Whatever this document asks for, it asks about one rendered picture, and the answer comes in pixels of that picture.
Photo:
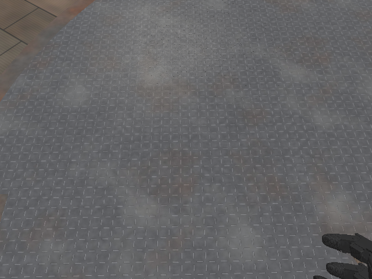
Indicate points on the right robot hand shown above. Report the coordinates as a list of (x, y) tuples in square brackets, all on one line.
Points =
[(359, 247)]

